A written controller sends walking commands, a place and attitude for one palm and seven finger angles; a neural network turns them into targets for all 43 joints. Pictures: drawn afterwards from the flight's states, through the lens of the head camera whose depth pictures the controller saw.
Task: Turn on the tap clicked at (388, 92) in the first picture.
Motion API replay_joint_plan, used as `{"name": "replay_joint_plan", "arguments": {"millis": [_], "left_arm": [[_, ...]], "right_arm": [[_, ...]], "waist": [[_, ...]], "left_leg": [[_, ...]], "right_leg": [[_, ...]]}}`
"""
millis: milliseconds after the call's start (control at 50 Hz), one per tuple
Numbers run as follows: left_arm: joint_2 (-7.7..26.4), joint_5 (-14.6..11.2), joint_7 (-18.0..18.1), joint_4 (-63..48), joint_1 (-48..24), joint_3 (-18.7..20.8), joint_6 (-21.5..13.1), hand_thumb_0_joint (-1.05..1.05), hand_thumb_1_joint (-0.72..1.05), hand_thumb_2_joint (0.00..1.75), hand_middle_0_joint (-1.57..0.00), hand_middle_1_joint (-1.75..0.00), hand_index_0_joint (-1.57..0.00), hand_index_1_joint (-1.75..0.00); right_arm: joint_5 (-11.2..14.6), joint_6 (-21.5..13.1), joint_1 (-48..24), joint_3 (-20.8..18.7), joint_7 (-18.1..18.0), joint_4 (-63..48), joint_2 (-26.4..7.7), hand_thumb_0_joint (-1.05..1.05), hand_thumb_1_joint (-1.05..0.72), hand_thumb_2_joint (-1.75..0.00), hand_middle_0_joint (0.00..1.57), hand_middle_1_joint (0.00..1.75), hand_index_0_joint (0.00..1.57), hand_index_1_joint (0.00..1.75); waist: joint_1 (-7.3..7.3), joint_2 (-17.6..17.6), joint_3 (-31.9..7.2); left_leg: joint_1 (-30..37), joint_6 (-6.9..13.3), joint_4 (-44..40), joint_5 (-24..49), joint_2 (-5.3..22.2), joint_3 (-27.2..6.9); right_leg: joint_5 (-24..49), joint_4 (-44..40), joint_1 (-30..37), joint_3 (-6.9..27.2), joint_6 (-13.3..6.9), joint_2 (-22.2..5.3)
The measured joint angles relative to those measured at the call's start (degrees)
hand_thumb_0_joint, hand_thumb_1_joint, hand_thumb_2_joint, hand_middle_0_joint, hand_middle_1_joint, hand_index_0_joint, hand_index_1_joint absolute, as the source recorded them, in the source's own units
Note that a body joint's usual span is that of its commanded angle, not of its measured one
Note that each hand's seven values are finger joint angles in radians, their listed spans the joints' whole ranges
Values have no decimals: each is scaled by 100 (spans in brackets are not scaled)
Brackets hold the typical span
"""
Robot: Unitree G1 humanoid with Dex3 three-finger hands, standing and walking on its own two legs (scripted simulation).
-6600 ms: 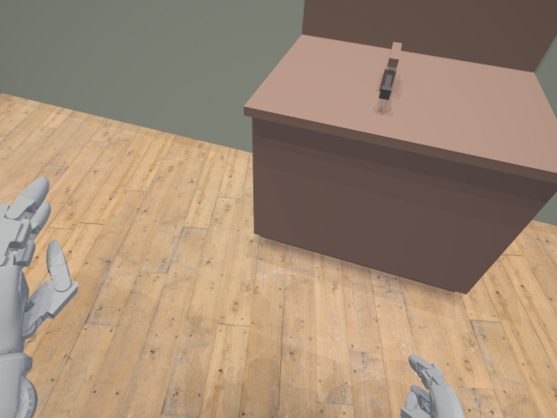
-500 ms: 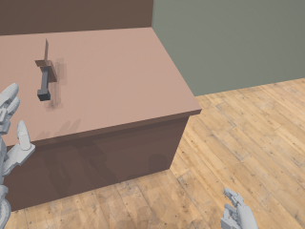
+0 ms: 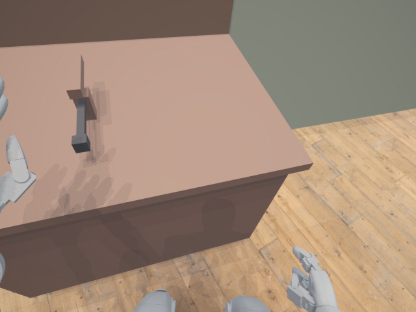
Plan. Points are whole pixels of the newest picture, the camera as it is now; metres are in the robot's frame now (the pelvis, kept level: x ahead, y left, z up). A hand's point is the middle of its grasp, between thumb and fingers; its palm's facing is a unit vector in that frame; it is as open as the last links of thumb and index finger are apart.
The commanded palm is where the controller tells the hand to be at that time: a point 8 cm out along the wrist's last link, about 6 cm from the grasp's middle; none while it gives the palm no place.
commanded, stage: shuffle to correct the standing spot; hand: left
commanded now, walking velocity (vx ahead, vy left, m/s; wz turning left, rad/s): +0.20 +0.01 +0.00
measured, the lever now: (81, 143) +0.41 +0.29 +0.05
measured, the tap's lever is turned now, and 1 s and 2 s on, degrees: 0 0 0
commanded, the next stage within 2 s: come to a stop and stand still in 0.18 s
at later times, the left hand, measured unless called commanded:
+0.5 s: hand (37, 130) +0.31 +0.27 +0.20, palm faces +0.38 -0.86 -0.35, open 7.5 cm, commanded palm +0.23 +0.32 +0.20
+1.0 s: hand (0, 90) +0.33 +0.31 +0.24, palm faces +0.48 -0.77 -0.41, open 7.5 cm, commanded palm +0.23 +0.32 +0.20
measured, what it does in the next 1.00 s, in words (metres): steps on the spot: right foot, then left foot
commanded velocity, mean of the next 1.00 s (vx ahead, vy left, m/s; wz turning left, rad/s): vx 0.01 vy -0.03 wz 0.00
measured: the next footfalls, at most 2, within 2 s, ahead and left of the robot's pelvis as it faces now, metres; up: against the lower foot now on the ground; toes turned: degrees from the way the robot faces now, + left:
right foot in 0.12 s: +0.08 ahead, -0.07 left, +0.00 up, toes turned -3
left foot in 0.36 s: +0.15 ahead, +0.15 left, +0.00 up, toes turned +2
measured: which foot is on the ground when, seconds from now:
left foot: down 0.00-0.12, up 0.14-0.34, down 0.36-1.00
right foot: up 0.00-0.10, down 0.12-1.00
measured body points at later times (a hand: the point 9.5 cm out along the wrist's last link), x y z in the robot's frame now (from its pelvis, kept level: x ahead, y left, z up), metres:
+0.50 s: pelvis +0.07 +0.04 +0.01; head +0.10 +0.06 +0.46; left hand +0.28 +0.31 +0.22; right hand +0.26 -0.18 -0.06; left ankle +0.12 +0.16 -0.71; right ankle +0.07 -0.06 -0.69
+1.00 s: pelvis +0.07 +0.03 +0.02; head +0.11 +0.06 +0.47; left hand +0.30 +0.35 +0.26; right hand +0.26 -0.19 -0.05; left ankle +0.12 +0.16 -0.71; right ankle +0.10 -0.06 -0.71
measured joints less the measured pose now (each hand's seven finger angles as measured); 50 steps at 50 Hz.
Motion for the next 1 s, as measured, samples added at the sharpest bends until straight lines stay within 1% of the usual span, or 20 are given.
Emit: {"name": "replay_joint_plan", "arguments": {"millis": [40,100,120,160,200,240,280,320,360,420,460,520,560,620,680,740,820,900,940,1000], "left_arm": [[9,-23,0,-152,178,73,-37,2,88,90,-20,-31,-21,-30],[14,-49,7,-363,590,86,-95,2,89,90,-20,-31,-21,-30],[29,-43,6,-379,712,83,-114,2,89,90,-20,-31,-21,-30],[-39,-24,-18,-291,842,-17,-93,1,88,90,-21,-31,-21,-30],[-162,-24,-35,-81,828,-150,-19,1,88,90,-21,-31,-22,-30],[-302,-10,18,177,811,-181,50,1,88,90,-21,-31,-22,-30],[-418,5,99,417,759,-186,114,1,88,90,-21,-31,-22,-30],[-513,-2,162,516,630,-249,216,1,88,90,-21,-31,-21,-30],[-600,-15,203,386,478,-356,285,1,89,90,-20,-31,-21,-30],[-426,23,197,227,58,-419,311,2,89,90,-20,-31,-21,-30],[-252,-3,153,16,-2,-383,335,2,89,90,-20,-31,-21,-30],[-15,-31,121,-453,282,-214,241,2,89,90,-20,-31,-21,-30],[153,-59,109,-677,632,-15,119,2,89,90,-21,-31,-21,-30],[185,-118,66,-599,981,66,56,2,88,90,-21,-31,-21,-30],[3,-215,60,-239,1160,-26,213,1,88,90,-21,-31,-22,-30],[-255,-234,88,282,1094,-195,458,1,88,90,-21,-31,-22,-30],[-594,-178,154,625,850,-484,779,1,89,90,-20,-31,-21,-30],[-687,-113,205,339,565,-730,798,2,89,90,-20,-31,-21,-30],[-85,56,71,377,-157,-706,516,2,88,90,-21,-31,-21,-30],[718,57,89,625,-1067,-16,80,2,88,90,-21,-31,-22,-30]], "right_arm": [[9,-54,30,78,80,-55,64,1,-91,-90,20,30,20,30],[12,-71,173,170,141,-136,34,1,-90,-90,21,30,20,30],[17,-45,219,190,139,-150,-3,1,-90,-90,21,30,20,30],[18,85,254,173,115,-41,-115,1,-90,-90,21,30,20,30],[34,179,334,142,97,147,-219,1,-90,-90,21,30,20,30],[53,240,387,151,74,285,-298,1,-90,-90,21,30,20,30],[32,260,423,146,26,305,-364,1,-90,-90,21,30,20,30],[1,198,441,109,-23,272,-449,1,-90,-90,21,30,20,30],[-13,79,410,16,-65,148,-598,1,-90,-90,21,30,20,30],[-25,56,45,-136,-71,172,-390,1,-90,-90,20,30,20,30],[-58,34,-100,-96,-24,124,-217,2,-91,-90,20,30,20,30],[-36,-44,-110,10,99,-118,-84,1,-91,-90,20,30,20,30],[5,-50,-68,88,156,-282,-67,1,-91,-90,20,30,20,30],[57,23,-10,130,134,-248,-139,1,-90,-90,20,30,20,30],[97,119,115,124,67,-140,-255,1,-90,-90,21,30,20,30],[103,209,200,105,-56,20,-375,1,-90,-90,21,30,20,30],[75,261,279,87,-185,149,-477,1,-90,-90,21,30,20,30],[43,192,236,68,-228,141,-493,1,-91,-90,20,30,20,30],[255,78,381,170,-399,-134,-552,2,-91,-90,20,30,20,30],[98,-72,196,242,-213,-47,-478,1,-91,-90,20,30,20,30]], "waist": [[-1,73,-87],[36,263,-300],[56,344,-372],[72,552,-446],[134,569,-538],[230,432,-606],[258,288,-616],[229,201,-546],[198,292,-456],[150,-63,-94],[24,-184,-19],[-74,-81,-57],[-87,67,-132],[-113,482,-253],[-40,638,-519],[20,634,-624],[131,495,-602],[158,322,-445],[249,286,-373],[175,157,-315]], "left_leg": [[13,19,-179,73,-15,36],[-38,10,-204,21,-37,75],[-103,15,-65,-120,-30,80],[-332,-18,719,-791,-30,-10],[-619,-95,1712,-894,-105,-8],[-694,-112,1941,-887,-104,105],[-528,-70,1311,-750,-23,209],[-123,-35,268,-359,19,269],[287,44,-505,132,74,139],[374,-6,-246,-99,-108,268],[473,-41,-423,-63,-142,229],[504,-118,-643,64,-34,146],[448,-169,-578,8,58,140],[466,-235,-563,-56,240,-30],[528,-212,-661,-110,160,-129],[654,-186,-832,-36,96,-96],[842,-151,-1069,66,41,-56],[905,-134,-1196,162,22,-79],[662,-98,-990,124,7,-180],[442,-159,-866,131,9,-210]], "right_leg": [[213,-487,-21,-162,-21,27],[412,-1975,428,-341,-67,84],[668,-2382,568,-343,-136,111],[977,-2437,644,-426,-210,148],[1017,-2618,815,-450,-196,82],[1065,-2844,961,-341,-148,-21],[1097,-2994,1071,-253,-76,-116],[1003,-2928,1157,-243,10,-188],[719,-2399,1031,-256,65,-149],[211,-1034,569,193,13,-116],[169,-799,377,178,16,-16],[582,-1881,486,-76,-13,72],[1337,-2811,721,-199,-48,109],[1620,-3196,932,-352,-189,320],[1586,-3314,946,-313,-205,340],[1578,-3366,1015,-275,-162,282],[1640,-3509,1153,-239,-116,231],[1744,-3664,1242,-264,-105,219],[1682,-3495,1059,-366,-37,199],[1675,-3356,835,-397,-173,200]]}}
